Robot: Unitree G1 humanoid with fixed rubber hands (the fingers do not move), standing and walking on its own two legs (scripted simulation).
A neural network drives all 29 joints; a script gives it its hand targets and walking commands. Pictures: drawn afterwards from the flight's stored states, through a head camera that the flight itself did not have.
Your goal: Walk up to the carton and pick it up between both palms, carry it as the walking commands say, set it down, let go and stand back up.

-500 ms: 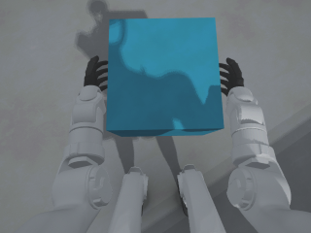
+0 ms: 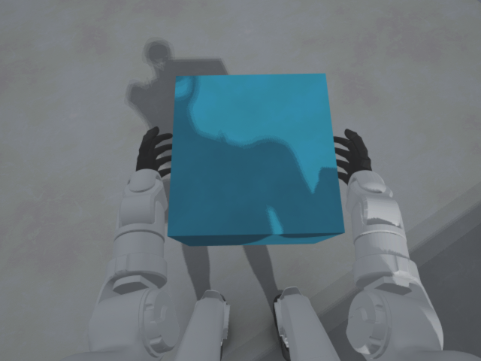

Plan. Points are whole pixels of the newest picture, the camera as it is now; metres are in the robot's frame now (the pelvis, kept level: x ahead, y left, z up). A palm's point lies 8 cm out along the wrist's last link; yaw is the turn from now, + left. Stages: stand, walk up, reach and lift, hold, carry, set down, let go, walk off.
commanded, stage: reach and lift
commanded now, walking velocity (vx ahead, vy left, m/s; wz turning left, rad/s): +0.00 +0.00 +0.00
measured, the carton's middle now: (251, 167) +0.45 -0.01 -0.11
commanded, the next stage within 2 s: none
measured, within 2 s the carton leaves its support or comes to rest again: neither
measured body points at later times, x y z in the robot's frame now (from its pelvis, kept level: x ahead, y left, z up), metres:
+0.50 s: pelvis +0.02 +0.00 +0.06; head +0.15 -0.01 +0.49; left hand +0.40 +0.17 +0.03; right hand +0.39 -0.19 +0.02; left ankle +0.05 +0.12 -0.64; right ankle +0.06 -0.13 -0.64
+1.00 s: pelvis +0.05 -0.01 +0.10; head +0.08 +0.00 +0.55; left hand +0.38 +0.17 +0.10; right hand +0.36 -0.19 +0.09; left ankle +0.05 +0.12 -0.64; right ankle +0.06 -0.13 -0.64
